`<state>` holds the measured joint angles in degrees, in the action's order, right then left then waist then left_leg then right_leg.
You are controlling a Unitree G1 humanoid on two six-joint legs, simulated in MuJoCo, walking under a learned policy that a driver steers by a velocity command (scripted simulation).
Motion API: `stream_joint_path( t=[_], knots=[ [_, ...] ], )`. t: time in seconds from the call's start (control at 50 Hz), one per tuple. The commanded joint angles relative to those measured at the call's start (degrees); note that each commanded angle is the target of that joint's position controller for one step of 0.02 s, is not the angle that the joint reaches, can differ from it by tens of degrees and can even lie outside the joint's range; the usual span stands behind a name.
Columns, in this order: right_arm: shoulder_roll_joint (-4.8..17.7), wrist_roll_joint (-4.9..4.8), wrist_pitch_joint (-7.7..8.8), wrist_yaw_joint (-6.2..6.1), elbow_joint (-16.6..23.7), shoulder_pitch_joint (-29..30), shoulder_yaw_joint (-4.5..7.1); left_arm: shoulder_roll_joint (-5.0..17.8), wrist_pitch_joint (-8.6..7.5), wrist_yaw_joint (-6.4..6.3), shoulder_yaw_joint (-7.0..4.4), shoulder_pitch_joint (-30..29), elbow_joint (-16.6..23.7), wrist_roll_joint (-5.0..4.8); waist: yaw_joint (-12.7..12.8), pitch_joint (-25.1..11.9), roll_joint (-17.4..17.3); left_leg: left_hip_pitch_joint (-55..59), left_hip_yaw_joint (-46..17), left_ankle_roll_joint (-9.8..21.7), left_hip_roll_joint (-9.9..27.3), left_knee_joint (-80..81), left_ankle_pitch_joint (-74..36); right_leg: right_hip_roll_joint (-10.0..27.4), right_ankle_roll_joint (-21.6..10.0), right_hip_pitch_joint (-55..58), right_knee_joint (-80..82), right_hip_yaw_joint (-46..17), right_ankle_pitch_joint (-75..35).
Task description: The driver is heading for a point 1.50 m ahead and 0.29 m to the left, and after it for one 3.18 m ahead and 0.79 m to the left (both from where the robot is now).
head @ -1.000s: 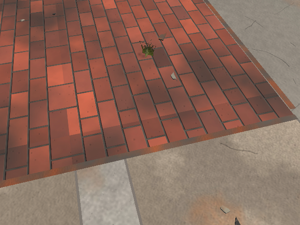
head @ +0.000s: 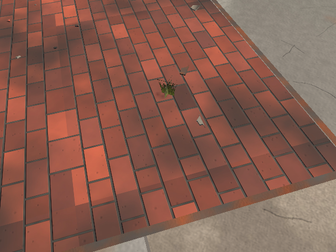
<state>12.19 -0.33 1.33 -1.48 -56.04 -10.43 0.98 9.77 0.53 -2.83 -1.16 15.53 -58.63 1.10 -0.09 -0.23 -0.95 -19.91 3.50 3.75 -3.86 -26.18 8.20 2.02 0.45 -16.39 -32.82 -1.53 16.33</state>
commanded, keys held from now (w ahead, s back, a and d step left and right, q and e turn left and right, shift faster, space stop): shift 0.38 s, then w+shift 0.62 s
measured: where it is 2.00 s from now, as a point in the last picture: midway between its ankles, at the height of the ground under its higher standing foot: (167, 140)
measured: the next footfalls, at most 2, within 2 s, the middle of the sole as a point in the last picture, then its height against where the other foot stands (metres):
left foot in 0.84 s outside the picture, level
right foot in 1.32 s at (179, 191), level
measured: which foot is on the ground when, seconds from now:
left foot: down 0.00-0.56, up 0.58-0.82, down 0.84-1.00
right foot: down 0.00-0.84, up 0.86-1.00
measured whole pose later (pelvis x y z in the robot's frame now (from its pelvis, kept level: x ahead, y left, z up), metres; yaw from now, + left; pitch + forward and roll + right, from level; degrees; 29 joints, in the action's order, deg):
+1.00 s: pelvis +0.32 +0.07 +0.00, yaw +1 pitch +1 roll +1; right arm 13.2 1.9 4.9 1.5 -55.4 -18.1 3.4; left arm 13.5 -5.5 2.5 -3.9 15.4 -54.5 2.2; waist 0.2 -0.7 2.0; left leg -12.8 6.4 4.4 -3.0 -28.5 16.9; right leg 4.8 -6.0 -29.8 -72.6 -0.7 12.6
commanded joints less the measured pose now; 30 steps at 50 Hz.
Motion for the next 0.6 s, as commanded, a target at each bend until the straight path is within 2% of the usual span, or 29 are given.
stream_joint_path(
  t=[0.02,0.04,0.08,0.14,0.26,0.38,0.4,0.42,0.44,0.46,0.48,0.52,0.54,0.56,0.58,0.6],
  knots=[
    [4.8,0.41,0.31,-0.89,2.1,-0.7,1.29,5.8,-1.58,-0.04,-1.27,3.7,-0.7,-0.26,-1.0,5.0,9.6,6.1,-5.9,-0.6,4.8,4.7,11.8,2.3,-3.8,-9.3,15.7,-3.6,16.0],
    [4.4,0.82,0.27,-0.99,1.5,-1.7,1.23,5.9,-2.27,0.03,-1.44,2.3,-0.5,-0.41,-1.8,4.0,9.5,8.4,-5.3,-0.4,4.6,3.4,9.2,2.3,-3.1,-9.6,16.1,-3.8,14.8],
    [4.2,1.16,0.14,-0.85,0.4,-2.8,1.24,5.2,-3.1,0.05,-1.48,2.2,-0.6,-0.82,-1.8,3.4,6.3,8.7,-5.4,0.2,4.9,3.3,8.0,1.9,-2.6,-8.3,15.0,-3.3,12.0],
    [4.4,0.64,0.14,-0.69,-0.1,-1.8,1.22,4.4,-3.14,-0.06,-1.41,4.9,-1.3,-0.97,-0.2,3.8,1.6,5.2,-6.5,1.1,5.6,4.9,10.2,0.6,-2.4,-4.1,12.4,-1.5,6.5],
    [3.7,0.21,0.44,-0.31,-1.3,-2.2,0.92,4.4,-3.16,0.24,-1.18,7.5,-2.3,-1.0,0.2,0.9,0.8,7.7,-6.2,1.4,5.6,2.5,0.5,0.2,-2.4,-0.4,10.0,-0.4,-2.4],
    [3.8,-0.02,-0.11,-0.4,-2.4,-2.7,0.91,3.6,-2.7,0.33,-0.96,8.0,-2.7,-1.07,0.1,0.8,0.8,9.5,-6.1,1.7,5.7,0.7,-6.4,-0.3,-2.0,0.7,9.3,0.2,-6.8],
    [4.2,-0.38,-0.3,-0.47,-3.6,-4.8,1.17,3.7,-2.5,0.27,-1.17,10.1,-3.7,-1.39,0.2,-1.6,0.9,10.2,-5.0,2.4,4.3,0.2,8.8,-1.5,-3.0,1.5,8.7,1.5,5.1],
    [5.6,-1.17,-0.31,-0.39,-4.0,-6.0,1.85,4.8,-2.47,0.29,-1.65,10.3,-3.4,-1.9,-0.2,1.1,1.2,7.4,-5.8,3.3,4.2,0.5,26.8,-1.3,-4.9,-1.2,8.2,0.6,18.4],
    [6.7,-1.74,0.31,-0.24,-3.6,-6.1,2.26,5.4,-2.99,0.3,-1.86,9.8,-2.3,-2.41,-0.2,5.3,0.0,3.7,-9.8,4.6,6.6,2.4,37.6,0.2,-6.8,-5.2,8.0,-1.7,27.3],
    [7.1,-2.28,1.48,-0.01,-2.6,-5.4,2.42,5.3,-4.12,0.33,-1.86,9.3,-1.4,-2.89,-0.2,8.3,-1.0,1.3,-14.3,5.9,9.5,4.7,40.5,2.2,-8.4,-7.4,7.9,-4.1,28.6],
    [7.0,-2.49,2.81,0.27,-1.7,-4.4,2.54,4.9,-5.47,0.46,-1.83,8.2,-0.6,-3.19,0.0,9.4,-1.3,0.7,-17.1,6.5,11.5,6.6,36.4,3.3,-9.0,-7.4,8.3,-4.8,23.5],
    [6.7,-2.13,4.44,0.86,0.1,-1.7,2.95,4.9,-7.22,0.88,-2.21,8.5,-0.3,-2.42,1.2,6.9,-0.7,-0.2,-17.6,5.8,11.8,6.8,28.3,3.9,-9.6,-2.8,9.7,-4.5,15.2],
    [5.9,-2.08,4.85,1.15,1.8,1.2,2.81,5.1,-7.66,1.05,-2.39,11.1,-0.7,-2.19,2.8,5.9,0.3,-3.9,-14.9,4.4,9.8,5.0,25.8,4.4,-10.5,2.3,12.3,-5.8,15.9],
    [4.0,-2.28,5.35,1.45,4.6,7.2,2.28,6.4,-7.88,1.04,-2.83,16.7,-2.2,-2.22,6.0,6.0,3.7,-13.3,-8.5,1.4,5.9,0.0,20.9,6.7,-12.6,12.2,18.5,-9.9,19.5],
    [1.7,-2.78,6.09,1.76,7.3,13.3,1.53,9.6,-8.03,0.99,-3.86,22.0,-3.6,-2.76,8.5,7.7,11.0,-25.1,-0.8,-0.9,2.7,-10.4,11.5,14.0,-15.5,22.9,26.1,-20.6,22.9],
    [2.5,-2.77,6.8,1.89,7.7,14.3,1.43,10.3,-8.05,1.01,-4.41,22.0,-3.6,-3.09,8.6,9.5,14.1,-32.5,-2.2,1.0,5.7,-18.1,12.2,20.6,-17.2,26.3,25.7,-28.9,20.3]
  ],
)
